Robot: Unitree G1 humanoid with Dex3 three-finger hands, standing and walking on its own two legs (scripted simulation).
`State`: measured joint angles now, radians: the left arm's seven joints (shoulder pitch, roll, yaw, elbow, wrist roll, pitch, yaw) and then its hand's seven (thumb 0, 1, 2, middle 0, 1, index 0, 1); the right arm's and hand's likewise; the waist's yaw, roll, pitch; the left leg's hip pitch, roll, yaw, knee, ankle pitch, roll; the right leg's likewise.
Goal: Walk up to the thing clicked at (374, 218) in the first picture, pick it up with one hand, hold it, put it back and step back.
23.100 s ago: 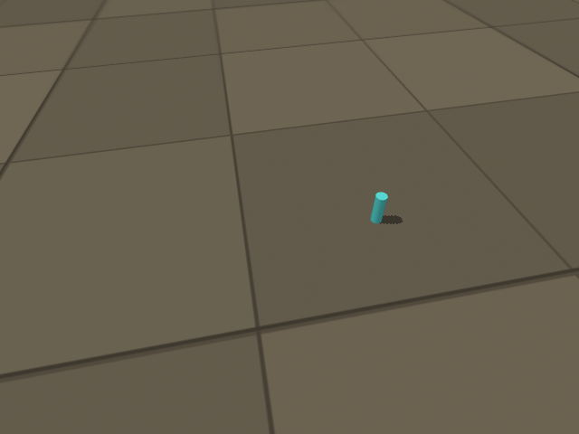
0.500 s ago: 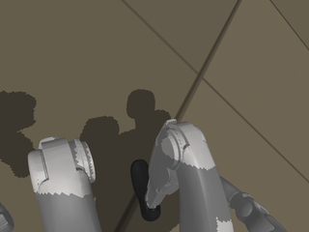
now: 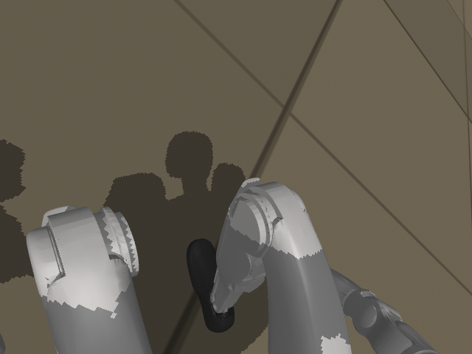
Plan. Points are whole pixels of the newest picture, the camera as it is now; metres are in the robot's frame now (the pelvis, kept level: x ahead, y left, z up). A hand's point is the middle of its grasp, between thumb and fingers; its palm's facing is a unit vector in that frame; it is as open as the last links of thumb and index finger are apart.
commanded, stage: lower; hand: left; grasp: from the side
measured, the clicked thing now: out of the picture +0.39 +0.34 -0.19
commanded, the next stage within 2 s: loosen in 0.18 s
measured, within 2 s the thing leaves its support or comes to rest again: rests again in 0.24 s
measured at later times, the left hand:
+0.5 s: hand out of the picture +0.38 +0.33 -0.18, palm faces +0.55 -0.84 +0.00, open 7.9 cm
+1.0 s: hand out of the picture +0.38 +0.33 -0.18, palm faces +0.55 -0.84 +0.00, open 15.8 cm
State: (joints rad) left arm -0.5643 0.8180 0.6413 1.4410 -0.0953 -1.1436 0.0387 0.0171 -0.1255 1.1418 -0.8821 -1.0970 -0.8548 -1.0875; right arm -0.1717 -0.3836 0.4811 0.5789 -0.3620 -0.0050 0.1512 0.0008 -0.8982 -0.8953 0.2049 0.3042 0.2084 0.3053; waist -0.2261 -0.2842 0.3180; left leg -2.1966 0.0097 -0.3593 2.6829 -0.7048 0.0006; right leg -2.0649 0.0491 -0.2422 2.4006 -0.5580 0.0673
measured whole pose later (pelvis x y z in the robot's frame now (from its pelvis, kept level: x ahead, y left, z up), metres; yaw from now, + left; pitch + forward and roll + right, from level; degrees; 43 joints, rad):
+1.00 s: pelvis -0.01 +0.00 +0.00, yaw -1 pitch +8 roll -18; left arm -0.55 0.84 0.61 1.46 -0.10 -1.18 0.06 -0.01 -0.49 0.21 -0.33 -0.23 -0.32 -0.24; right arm -0.18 -0.38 0.51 0.56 -0.37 -0.01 0.16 0.00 -0.91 -0.90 0.21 0.31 0.21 0.31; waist -0.21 -0.31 0.33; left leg -2.18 0.02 -0.38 2.69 -0.70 0.02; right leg -2.04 0.06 -0.26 2.39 -0.54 0.06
